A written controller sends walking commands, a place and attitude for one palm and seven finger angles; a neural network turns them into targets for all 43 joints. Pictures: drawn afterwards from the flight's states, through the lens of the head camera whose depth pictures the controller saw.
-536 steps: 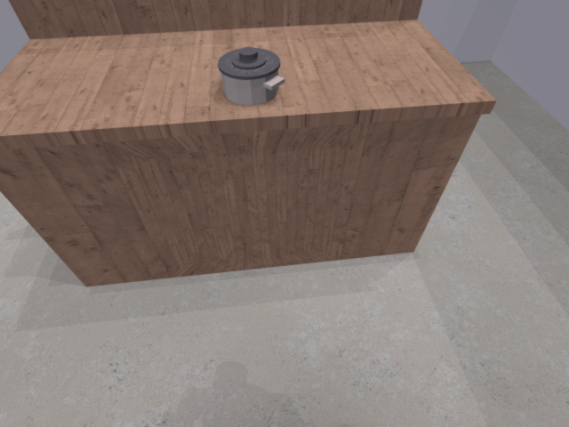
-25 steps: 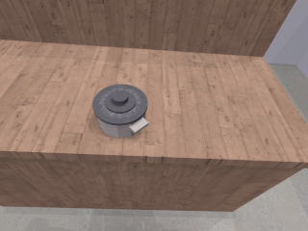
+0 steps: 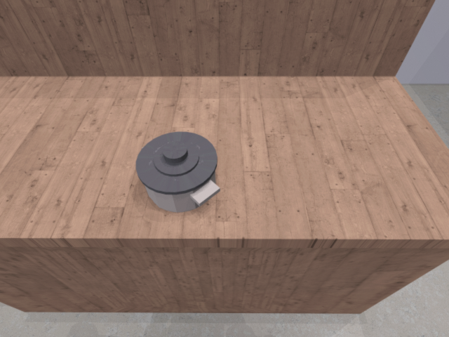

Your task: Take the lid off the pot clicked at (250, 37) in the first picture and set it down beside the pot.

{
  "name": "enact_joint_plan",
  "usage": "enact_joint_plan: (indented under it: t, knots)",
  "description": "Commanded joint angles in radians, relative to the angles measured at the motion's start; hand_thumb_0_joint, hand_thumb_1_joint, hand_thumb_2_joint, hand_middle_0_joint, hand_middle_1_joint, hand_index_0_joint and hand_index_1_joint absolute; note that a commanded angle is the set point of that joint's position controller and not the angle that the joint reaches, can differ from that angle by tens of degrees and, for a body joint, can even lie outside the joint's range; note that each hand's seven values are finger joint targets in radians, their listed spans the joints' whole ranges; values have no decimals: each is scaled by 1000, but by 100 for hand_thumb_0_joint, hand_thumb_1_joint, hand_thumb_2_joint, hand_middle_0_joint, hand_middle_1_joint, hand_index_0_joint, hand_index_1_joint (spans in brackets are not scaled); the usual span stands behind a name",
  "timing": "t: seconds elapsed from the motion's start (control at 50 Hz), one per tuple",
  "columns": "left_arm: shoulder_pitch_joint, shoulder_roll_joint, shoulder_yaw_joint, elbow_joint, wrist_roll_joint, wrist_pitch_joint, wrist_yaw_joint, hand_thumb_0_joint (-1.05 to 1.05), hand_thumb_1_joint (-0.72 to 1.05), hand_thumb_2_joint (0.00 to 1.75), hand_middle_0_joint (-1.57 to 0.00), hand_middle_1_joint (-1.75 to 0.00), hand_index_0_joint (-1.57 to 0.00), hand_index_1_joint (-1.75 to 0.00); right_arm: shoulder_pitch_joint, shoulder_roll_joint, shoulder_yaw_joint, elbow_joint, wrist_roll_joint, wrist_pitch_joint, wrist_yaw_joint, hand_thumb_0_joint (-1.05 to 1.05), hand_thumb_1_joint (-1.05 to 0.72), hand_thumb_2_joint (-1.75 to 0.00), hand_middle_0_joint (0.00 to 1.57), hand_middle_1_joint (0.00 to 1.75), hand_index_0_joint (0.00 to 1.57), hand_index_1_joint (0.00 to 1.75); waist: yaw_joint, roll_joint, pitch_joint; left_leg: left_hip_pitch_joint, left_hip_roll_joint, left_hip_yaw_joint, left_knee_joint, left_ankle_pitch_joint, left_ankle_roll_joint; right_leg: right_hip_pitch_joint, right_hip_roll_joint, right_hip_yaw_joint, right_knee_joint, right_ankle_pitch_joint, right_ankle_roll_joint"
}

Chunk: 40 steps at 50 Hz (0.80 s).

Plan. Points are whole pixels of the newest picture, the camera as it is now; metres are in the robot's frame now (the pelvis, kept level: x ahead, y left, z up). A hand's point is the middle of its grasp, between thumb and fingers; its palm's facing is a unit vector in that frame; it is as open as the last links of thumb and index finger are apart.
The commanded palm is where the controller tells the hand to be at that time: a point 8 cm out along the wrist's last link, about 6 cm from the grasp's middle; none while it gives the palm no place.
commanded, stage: come to a stop and stand still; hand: left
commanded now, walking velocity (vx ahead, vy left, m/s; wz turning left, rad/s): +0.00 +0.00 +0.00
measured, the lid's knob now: (175, 151) +0.43 +0.12 +0.09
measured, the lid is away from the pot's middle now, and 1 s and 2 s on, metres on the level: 0.00 0.00 0.00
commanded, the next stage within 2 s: look again from close up in 0.18 s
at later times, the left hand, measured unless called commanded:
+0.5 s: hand out of the picture -0.01 +0.17 -0.17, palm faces +0.01 -0.98 -0.20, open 7.3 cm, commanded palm none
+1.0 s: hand out of the picture -0.05 +0.17 -0.17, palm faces +0.00 -0.98 -0.19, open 7.3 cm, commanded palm none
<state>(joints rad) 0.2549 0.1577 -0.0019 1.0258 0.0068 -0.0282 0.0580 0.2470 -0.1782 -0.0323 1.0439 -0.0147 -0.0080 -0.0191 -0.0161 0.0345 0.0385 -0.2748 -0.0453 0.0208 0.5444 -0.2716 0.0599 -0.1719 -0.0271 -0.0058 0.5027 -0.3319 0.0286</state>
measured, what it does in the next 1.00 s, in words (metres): stands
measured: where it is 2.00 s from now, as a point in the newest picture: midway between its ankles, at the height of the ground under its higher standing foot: outside the picture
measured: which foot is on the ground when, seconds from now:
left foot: down 0.00-1.00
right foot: down 0.00-1.00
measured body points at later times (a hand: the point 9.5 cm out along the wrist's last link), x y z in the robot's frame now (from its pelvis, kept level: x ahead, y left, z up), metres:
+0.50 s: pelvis -0.02 +0.00 +0.00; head +0.00 +0.00 +0.45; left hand -0.01 +0.22 -0.15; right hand +0.03 -0.24 -0.15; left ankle +0.01 +0.08 -0.73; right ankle -0.04 -0.14 -0.73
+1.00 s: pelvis -0.03 +0.00 +0.00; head -0.01 +0.00 +0.45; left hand -0.05 +0.22 -0.15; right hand -0.04 -0.22 -0.16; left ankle +0.01 +0.08 -0.73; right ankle -0.04 -0.14 -0.73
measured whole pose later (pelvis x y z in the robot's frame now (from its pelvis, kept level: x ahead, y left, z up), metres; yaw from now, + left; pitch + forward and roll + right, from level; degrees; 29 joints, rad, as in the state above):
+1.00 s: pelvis -0.03 +0.00 +0.00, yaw -1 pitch +0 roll +0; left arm 0.33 0.14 -0.02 1.08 0.02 -0.01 0.05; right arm 0.29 -0.14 -0.02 1.11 -0.01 -0.01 -0.01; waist 0.00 0.01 0.04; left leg -0.28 -0.04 0.03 0.47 -0.19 0.06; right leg -0.20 -0.03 0.01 0.47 -0.27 0.03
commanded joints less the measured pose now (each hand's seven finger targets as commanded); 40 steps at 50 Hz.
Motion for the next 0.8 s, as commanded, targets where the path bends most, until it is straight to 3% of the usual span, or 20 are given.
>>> enact_joint_plan:
  t: [0.0, 0.2, 0.3, 0.36, 0.46, 0.52, 0.6, 0.64, 0.78]
  knots:
    - [78, 108, 22, -45, -1, -5, 7, 0, 90, 90, -20, -30, -20, -30, 9, -98, -15, -55, -2, -16, -5, 0, -90, -90, 20, 30, 20, 30, 17, -48, -45, 91, 123, -152, -76, 341, -4, -36, -65, 73, -61, 254, -73]
    - [64, 136, 20, -76, 6, -2, 1, 0, 90, 90, -20, -30, -20, -30, -42, -105, -12, -63, -1, -11, 4, 0, -90, -90, 20, 30, 20, 30, 15, -55, -27, 102, 123, -145, -107, 237, -12, -58, -80, 98, -100, 215, -65]
    - [77, 136, 17, -70, 8, 0, -2, 0, 90, 90, -20, -30, -20, -30, -42, -104, -8, -57, 1, -10, 5, 0, -90, -90, 20, 30, 20, 30, 16, -25, -1, 87, 126, -143, -129, 173, -14, -76, -79, 99, -115, 164, -64]
    - [91, 140, 15, -60, 9, 0, -5, 0, 90, 90, -20, -30, -20, -30, -29, -97, -5, -50, 3, -13, 5, 0, -90, -90, 20, 30, 20, 30, 18, -33, -17, 89, 131, -146, -135, 170, -10, -60, -76, 91, -116, 163, -63]
    - [120, 130, 11, -38, 8, -2, -6, 0, 90, 90, -20, -30, -20, -30, -8, -89, -3, -32, 5, -16, 4, 0, -90, -90, 20, 30, 20, 30, 21, -49, -24, 93, 135, -145, -135, 173, -9, -57, -80, 88, -122, 168, -63]
    - [134, 119, 7, -21, 8, -1, -6, 0, 90, 90, -20, -30, -20, -30, 1, -87, 0, -17, 4, -15, 2, 0, -90, -90, 20, 30, 20, 30, 19, 2, 1, 80, 134, -144, -150, 136, -11, -77, -79, 95, -124, 138, -64]
    - [148, 111, 5, -3, 9, 4, -7, 0, 90, 90, -20, -30, -20, -30, 23, -85, 1, -6, 6, -14, 1, 0, -90, -90, 20, 30, 20, 30, 21, -17, 13, 60, 140, -153, -170, 86, -8, -79, -74, 86, -125, 102, -64]
    - [158, 104, 4, 6, 10, 3, -7, 0, 90, 90, -20, -30, -20, -30, 36, -78, 2, 3, 5, -16, 1, 0, -90, -90, 20, 30, 20, 30, 21, 8, 10, 62, 142, -157, -182, 79, -7, -79, -72, 86, -122, 103, -65]
    - [168, 91, 2, 27, 10, 8, -7, 0, 90, 90, -20, -30, -20, -30, 67, -72, 2, 18, 5, -15, -1, 0, -90, -90, 20, 30, 20, 30, 24, -29, 27, 34, 146, -162, -197, 32, -5, -86, -70, 77, -120, 73, -65]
